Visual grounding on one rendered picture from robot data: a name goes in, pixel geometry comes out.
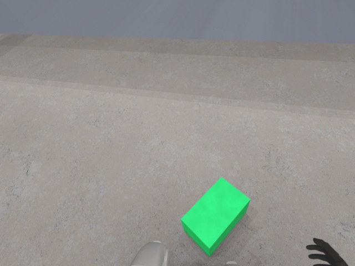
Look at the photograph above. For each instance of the carton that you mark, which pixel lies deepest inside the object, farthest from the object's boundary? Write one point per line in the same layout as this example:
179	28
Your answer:
213	217

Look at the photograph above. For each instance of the robot right hand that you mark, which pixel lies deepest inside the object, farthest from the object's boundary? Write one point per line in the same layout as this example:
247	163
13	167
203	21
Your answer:
331	256

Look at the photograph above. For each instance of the robot left thigh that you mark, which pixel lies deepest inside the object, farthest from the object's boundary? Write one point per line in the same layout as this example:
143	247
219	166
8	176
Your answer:
151	254

